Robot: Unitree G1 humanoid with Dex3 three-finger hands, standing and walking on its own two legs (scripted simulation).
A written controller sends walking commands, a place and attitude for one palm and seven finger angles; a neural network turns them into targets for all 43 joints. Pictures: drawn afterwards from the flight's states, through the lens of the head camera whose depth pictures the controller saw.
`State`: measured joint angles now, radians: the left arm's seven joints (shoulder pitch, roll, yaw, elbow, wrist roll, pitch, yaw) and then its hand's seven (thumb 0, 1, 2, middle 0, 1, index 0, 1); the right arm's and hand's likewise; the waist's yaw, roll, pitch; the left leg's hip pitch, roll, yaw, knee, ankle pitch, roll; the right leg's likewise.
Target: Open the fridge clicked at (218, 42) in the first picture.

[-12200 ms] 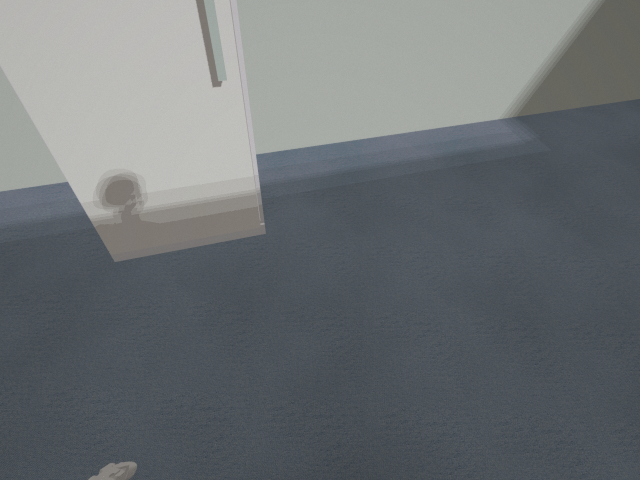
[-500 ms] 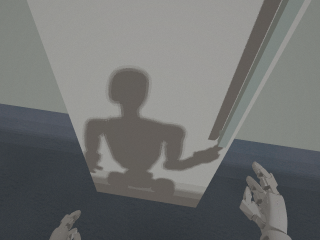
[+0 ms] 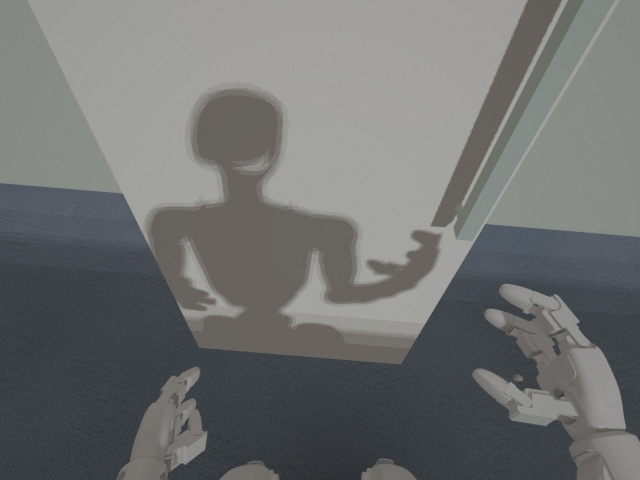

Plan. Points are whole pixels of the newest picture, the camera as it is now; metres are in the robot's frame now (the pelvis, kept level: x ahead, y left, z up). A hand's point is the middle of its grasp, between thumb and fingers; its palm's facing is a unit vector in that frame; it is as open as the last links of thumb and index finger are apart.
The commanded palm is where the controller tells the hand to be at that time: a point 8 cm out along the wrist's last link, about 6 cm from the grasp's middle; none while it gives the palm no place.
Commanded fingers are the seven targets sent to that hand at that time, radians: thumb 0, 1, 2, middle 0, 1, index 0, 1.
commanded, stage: raise the hand to about handle height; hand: right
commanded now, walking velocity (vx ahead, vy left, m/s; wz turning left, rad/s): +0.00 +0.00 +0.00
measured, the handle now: (529, 91) +0.48 -0.18 +0.26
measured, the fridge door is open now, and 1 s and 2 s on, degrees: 0 0 0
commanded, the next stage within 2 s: move the hooked fingers beside the handle in 1.36 s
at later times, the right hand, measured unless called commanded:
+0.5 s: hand (635, 312) +0.28 -0.28 +0.15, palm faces +0.10 +0.99 -0.06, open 13.4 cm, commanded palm +0.25 -0.33 +0.15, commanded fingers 0.00 0.50 -0.30 0.30 1.20 0.30 1.20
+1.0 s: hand out of the picture +0.31 -0.33 +0.18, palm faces +0.07 +1.00 -0.04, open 14.0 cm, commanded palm +0.27 -0.37 +0.19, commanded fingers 0.00 0.50 -0.30 0.30 1.20 0.30 1.20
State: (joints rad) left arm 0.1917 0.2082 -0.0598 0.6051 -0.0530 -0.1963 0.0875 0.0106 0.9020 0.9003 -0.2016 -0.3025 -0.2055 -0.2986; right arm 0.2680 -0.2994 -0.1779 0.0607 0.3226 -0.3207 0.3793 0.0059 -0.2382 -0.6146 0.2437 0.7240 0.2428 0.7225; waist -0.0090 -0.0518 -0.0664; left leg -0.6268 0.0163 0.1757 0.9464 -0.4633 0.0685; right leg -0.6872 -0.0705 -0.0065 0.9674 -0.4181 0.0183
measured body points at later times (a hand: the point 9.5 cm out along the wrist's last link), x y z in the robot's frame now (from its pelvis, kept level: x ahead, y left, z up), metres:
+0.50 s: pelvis +0.03 -0.04 +0.04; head +0.04 -0.04 +0.49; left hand +0.21 +0.21 -0.02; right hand +0.27 -0.33 +0.15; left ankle +0.02 +0.07 -0.68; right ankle +0.04 -0.14 -0.68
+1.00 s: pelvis +0.02 -0.05 +0.05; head +0.02 -0.04 +0.50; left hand +0.19 +0.19 -0.02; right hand +0.30 -0.38 +0.18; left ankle +0.02 +0.07 -0.68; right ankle +0.04 -0.14 -0.68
